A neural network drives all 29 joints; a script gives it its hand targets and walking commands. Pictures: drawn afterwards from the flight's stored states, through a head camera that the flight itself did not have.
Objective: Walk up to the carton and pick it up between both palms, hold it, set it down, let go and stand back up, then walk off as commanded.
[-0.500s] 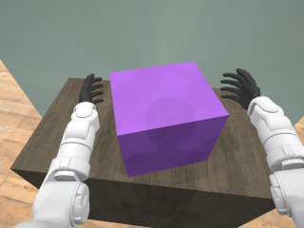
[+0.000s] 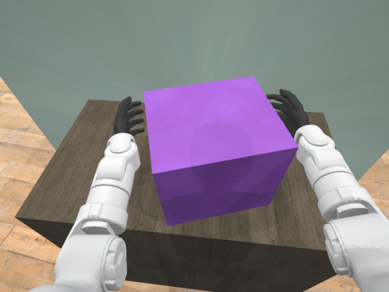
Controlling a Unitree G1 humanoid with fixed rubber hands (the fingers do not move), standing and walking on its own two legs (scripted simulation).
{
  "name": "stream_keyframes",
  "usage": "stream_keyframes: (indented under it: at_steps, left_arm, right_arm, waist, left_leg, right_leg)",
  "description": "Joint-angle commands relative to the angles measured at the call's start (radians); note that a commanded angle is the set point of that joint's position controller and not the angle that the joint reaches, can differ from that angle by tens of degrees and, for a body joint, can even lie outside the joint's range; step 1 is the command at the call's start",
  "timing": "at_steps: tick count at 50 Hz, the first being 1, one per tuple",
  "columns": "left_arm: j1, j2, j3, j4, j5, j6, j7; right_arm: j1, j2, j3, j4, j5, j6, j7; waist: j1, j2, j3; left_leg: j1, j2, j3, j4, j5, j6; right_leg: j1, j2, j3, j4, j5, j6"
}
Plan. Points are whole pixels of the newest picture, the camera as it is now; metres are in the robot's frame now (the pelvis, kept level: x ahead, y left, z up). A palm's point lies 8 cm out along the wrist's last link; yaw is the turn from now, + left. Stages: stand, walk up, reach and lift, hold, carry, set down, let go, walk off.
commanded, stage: reach and lift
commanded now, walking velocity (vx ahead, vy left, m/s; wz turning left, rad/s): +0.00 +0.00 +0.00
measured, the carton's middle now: (210, 151) +0.42 +0.00 +0.04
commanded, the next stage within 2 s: none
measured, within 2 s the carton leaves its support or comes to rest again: leaves its support in 1.28 s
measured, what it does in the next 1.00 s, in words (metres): stands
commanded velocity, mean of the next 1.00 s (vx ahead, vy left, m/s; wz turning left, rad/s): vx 0.00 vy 0.00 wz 0.00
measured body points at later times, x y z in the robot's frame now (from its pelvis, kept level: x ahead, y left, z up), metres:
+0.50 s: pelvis +0.00 +0.00 +0.00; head +0.02 -0.02 +0.45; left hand +0.41 +0.18 +0.12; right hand +0.45 -0.17 +0.12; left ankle -0.01 +0.13 -0.74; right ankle +0.03 -0.08 -0.74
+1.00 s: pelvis +0.00 +0.00 +0.00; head +0.02 -0.02 +0.45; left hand +0.41 +0.19 +0.12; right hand +0.45 -0.16 +0.12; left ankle -0.01 +0.13 -0.74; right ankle +0.03 -0.08 -0.74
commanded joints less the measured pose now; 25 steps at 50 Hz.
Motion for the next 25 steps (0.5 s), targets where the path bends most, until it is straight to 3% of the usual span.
stream_keyframes:
  at_steps: [1, 2, 4, 5, 7, 9, 10, 13, 14, 15, 16, 17, 18, 19, 20, 21, 22, 23, 24, 25]
  left_arm:
    - [-0.301, -0.047, 0.018, -0.125, 0.030, -0.017, 0.001]
    - [-0.339, -0.060, -0.001, -0.192, 0.009, -0.034, 0.011]
    - [-0.321, -0.045, 0.002, -0.104, -0.004, -0.043, 0.010]
    - [-0.360, -0.050, -0.004, -0.142, -0.008, -0.049, 0.018]
    - [-0.353, -0.019, 0.030, -0.061, -0.015, -0.055, 0.010]
    - [-0.351, -0.054, -0.027, -0.061, -0.030, -0.060, 0.022]
    - [-0.336, -0.060, -0.023, -0.018, -0.032, -0.058, 0.011]
    - [-0.361, -0.068, -0.017, -0.083, -0.020, -0.063, 0.026]
    - [-0.356, -0.063, -0.031, -0.070, -0.026, -0.063, 0.025]
    - [-0.381, -0.074, -0.029, -0.086, -0.032, -0.071, 0.026]
    - [-0.386, -0.081, -0.038, -0.081, -0.024, -0.069, 0.024]
    - [-0.372, -0.066, -0.030, -0.050, -0.035, -0.067, 0.012]
    - [-0.384, -0.066, -0.020, -0.065, -0.030, -0.083, 0.010]
    - [-0.360, -0.085, -0.034, -0.079, -0.026, -0.078, 0.020]
    - [-0.377, -0.081, -0.040, -0.080, -0.032, -0.083, 0.020]
    - [-0.383, -0.099, -0.037, -0.111, -0.018, -0.085, 0.021]
    - [-0.347, -0.091, -0.019, -0.074, -0.014, -0.073, 0.014]
    - [-0.378, -0.091, -0.008, -0.099, 0.001, -0.083, 0.017]
    - [-0.374, -0.082, -0.017, -0.058, -0.015, -0.081, 0.009]
    - [-0.348, -0.115, -0.035, -0.063, -0.003, -0.082, 0.004]
  right_arm:
    - [-0.412, -0.080, -0.047, 0.013, 0.018, 0.008, -0.005]
    - [-0.463, -0.101, -0.082, -0.077, 0.004, -0.013, -0.009]
    - [-0.448, -0.064, -0.062, -0.031, -0.001, -0.008, -0.011]
    - [-0.476, -0.073, -0.085, -0.054, -0.007, -0.013, -0.010]
    - [-0.484, -0.021, -0.048, -0.071, -0.013, 0.004, -0.015]
    - [-0.461, -0.043, -0.094, -0.016, -0.019, 0.014, -0.006]
    - [-0.454, -0.014, -0.061, -0.008, -0.011, 0.023, -0.007]
    - [-0.468, -0.035, -0.105, -0.022, -0.026, 0.017, -0.008]
    - [-0.456, -0.034, -0.103, -0.003, -0.033, 0.019, -0.006]
    - [-0.468, -0.015, -0.083, -0.028, -0.029, 0.022, -0.002]
    - [-0.451, 0.008, -0.081, 0.000, -0.019, 0.028, 0.000]
    - [-0.444, 0.002, -0.092, 0.010, -0.033, 0.035, -0.005]
    - [-0.452, 0.033, -0.081, -0.040, -0.031, 0.024, -0.011]
    - [-0.454, -0.024, -0.118, -0.043, -0.042, 0.015, -0.012]
    - [-0.476, -0.013, -0.111, -0.050, -0.034, 0.012, -0.010]
    - [-0.477, 0.009, -0.103, -0.035, -0.033, 0.006, -0.009]
    - [-0.436, 0.014, -0.091, -0.027, -0.036, 0.020, -0.009]
    - [-0.458, 0.012, -0.107, -0.013, -0.038, 0.023, -0.007]
    - [-0.464, 0.022, -0.093, -0.028, -0.037, 0.022, -0.014]
    - [-0.437, 0.030, -0.105, -0.032, -0.053, 0.016, -0.016]
  waist:
    - [0.115, -0.049, -0.425]
    - [0.105, -0.063, -0.502]
    - [0.107, -0.085, -0.458]
    - [0.099, -0.090, -0.483]
    - [0.144, -0.145, -0.432]
    - [0.103, -0.090, -0.383]
    - [0.120, -0.132, -0.354]
    - [0.097, -0.081, -0.421]
    - [0.090, -0.094, -0.435]
    - [0.106, -0.099, -0.420]
    - [0.101, -0.068, -0.419]
    - [0.090, -0.095, -0.398]
    - [0.108, -0.099, -0.460]
    - [0.082, -0.076, -0.467]
    - [0.089, -0.098, -0.474]
    - [0.093, -0.059, -0.503]
    - [0.093, -0.092, -0.435]
    - [0.100, -0.073, -0.462]
    - [0.102, -0.100, -0.422]
    - [0.074, -0.065, -0.457]
  left_leg:
    - [-0.025, 0.004, 0.005, -0.021, 0.291, -0.012]
    - [-0.028, 0.006, 0.000, -0.025, 0.285, -0.014]
    - [-0.061, -0.001, 0.011, -0.025, 0.249, -0.004]
    - [-0.046, 0.004, 0.004, -0.027, 0.230, -0.005]
    - [-0.132, -0.006, 0.021, -0.034, 0.144, 0.026]
    - [-0.111, 0.008, 0.003, -0.056, 0.106, 0.013]
    - [-0.127, 0.001, 0.014, -0.054, 0.089, 0.021]
    - [-0.076, 0.011, 0.005, -0.053, 0.139, 0.007]
    - [-0.080, 0.005, 0.007, -0.048, 0.129, 0.006]
    - [-0.090, 0.007, 0.008, -0.050, 0.123, 0.008]
    - [-0.091, 0.001, 0.010, -0.048, 0.107, 0.007]
    - [-0.091, 0.003, 0.002, -0.053, 0.139, 0.011]
    - [-0.113, -0.004, 0.017, -0.035, 0.142, 0.018]
    - [-0.075, 0.004, 0.004, -0.045, 0.170, 0.002]
    - [-0.071, 0.007, 0.002, -0.039, 0.186, 0.006]
    - [-0.066, 0.001, 0.007, -0.033, 0.206, -0.004]
    - [-0.068, 0.002, 0.008, -0.031, 0.208, 0.008]
    - [-0.068, 0.004, 0.004, -0.042, 0.195, 0.003]
    - [-0.083, 0.000, 0.006, -0.031, 0.177, 0.012]
    - [-0.049, 0.003, 0.004, -0.037, 0.213, -0.002]
  right_leg:
    - [0.227, 0.006, 0.001, -0.064, 0.249, 0.010]
    - [0.224, 0.012, -0.010, -0.057, 0.247, 0.007]
    - [0.230, 0.003, 0.001, -0.063, 0.220, 0.010]
    - [0.205, 0.004, -0.012, -0.061, 0.181, 0.010]
    - [0.245, -0.018, 0.031, -0.068, 0.124, 0.024]
    - [0.177, -0.009, 0.000, -0.069, 0.041, 0.010]
    - [0.195, -0.014, 0.009, -0.080, 0.024, 0.011]
    - [0.172, -0.003, -0.009, -0.072, 0.066, 0.008]
    - [0.170, -0.003, -0.009, -0.072, 0.064, 0.008]
    - [0.171, -0.003, -0.008, -0.070, 0.055, 0.008]
    - [0.179, -0.015, 0.007, -0.083, 0.039, 0.011]
    - [0.201, -0.014, 0.001, -0.076, 0.090, 0.014]
    - [0.210, -0.016, 0.013, -0.071, 0.108, 0.017]
    - [0.191, -0.001, -0.011, -0.065, 0.120, 0.008]
    - [0.182, 0.001, -0.012, -0.065, 0.139, 0.010]
    - [0.195, -0.006, -0.003, -0.069, 0.145, 0.013]
    - [0.197, -0.001, 0.000, -0.073, 0.167, 0.015]
    - [0.209, 0.000, -0.008, -0.070, 0.134, 0.016]
    - [0.197, -0.010, 0.004, -0.071, 0.130, 0.020]
    - [0.203, -0.005, -0.010, -0.074, 0.165, 0.016]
